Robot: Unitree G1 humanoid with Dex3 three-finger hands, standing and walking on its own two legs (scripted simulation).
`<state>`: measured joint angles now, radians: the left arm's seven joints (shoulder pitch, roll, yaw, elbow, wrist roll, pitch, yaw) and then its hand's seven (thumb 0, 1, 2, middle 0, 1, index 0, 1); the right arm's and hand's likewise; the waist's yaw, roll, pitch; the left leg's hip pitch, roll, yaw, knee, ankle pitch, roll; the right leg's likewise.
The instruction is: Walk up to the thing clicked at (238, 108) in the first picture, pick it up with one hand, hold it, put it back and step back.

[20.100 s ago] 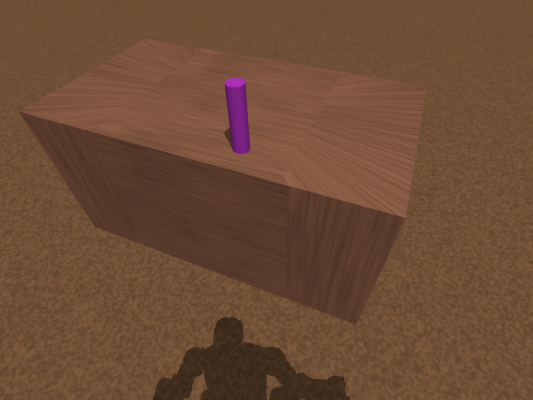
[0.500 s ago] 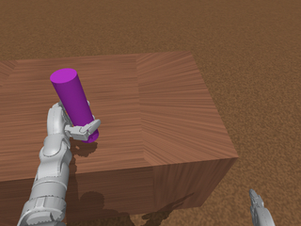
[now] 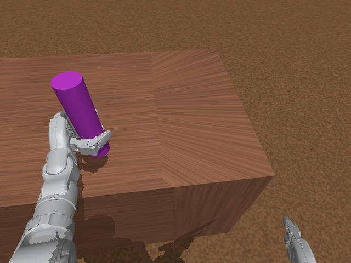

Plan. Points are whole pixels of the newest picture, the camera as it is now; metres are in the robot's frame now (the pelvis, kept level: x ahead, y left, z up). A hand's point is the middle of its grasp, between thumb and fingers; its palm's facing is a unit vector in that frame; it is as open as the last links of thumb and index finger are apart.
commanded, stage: lower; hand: left
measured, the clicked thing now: (85, 120) +0.43 +0.19 +0.12
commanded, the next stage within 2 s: loosen in 1.28 s
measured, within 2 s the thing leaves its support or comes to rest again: rests again in 1.06 s
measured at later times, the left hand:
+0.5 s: hand (97, 142) +0.44 +0.19 +0.02, palm faces +0.14 -0.99 -0.01, open 8.5 cm
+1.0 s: hand (101, 148) +0.44 +0.19 -0.01, palm faces +0.16 -0.99 -0.01, open 8.5 cm
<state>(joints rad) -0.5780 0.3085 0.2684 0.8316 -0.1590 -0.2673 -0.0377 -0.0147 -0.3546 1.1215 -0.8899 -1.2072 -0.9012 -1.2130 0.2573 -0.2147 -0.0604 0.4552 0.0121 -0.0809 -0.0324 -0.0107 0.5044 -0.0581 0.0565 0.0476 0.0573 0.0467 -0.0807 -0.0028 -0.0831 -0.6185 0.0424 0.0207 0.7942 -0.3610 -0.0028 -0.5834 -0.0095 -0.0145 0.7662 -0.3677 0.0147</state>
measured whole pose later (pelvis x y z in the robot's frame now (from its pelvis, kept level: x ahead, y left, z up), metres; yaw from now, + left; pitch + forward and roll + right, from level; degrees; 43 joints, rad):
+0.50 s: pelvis +0.00 +0.00 -0.03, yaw +0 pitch +16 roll -2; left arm -0.59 0.34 0.30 0.92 -0.12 -0.39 -0.05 -0.01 -0.34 1.11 -0.88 -1.21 -0.89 -1.22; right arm 0.33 -0.22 -0.05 0.22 -0.02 -0.03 0.01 -0.01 0.49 -0.06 0.06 0.05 0.06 0.05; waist -0.12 -0.01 -0.11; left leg -0.82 0.06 0.00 0.97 -0.43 0.00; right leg -0.77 0.00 -0.03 0.92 -0.43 0.01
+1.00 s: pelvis -0.01 +0.00 -0.04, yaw +0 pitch +19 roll -2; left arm -0.60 0.35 0.34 0.96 -0.10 -0.45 -0.05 -0.01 -0.35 1.11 -0.89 -1.21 -0.90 -1.21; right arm 0.39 -0.24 -0.05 0.05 -0.03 0.01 0.03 -0.01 0.50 -0.06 0.06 0.05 0.06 0.05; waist -0.15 -0.01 -0.12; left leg -0.93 0.06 -0.01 1.07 -0.47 -0.01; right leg -0.89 0.00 -0.03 1.03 -0.47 0.01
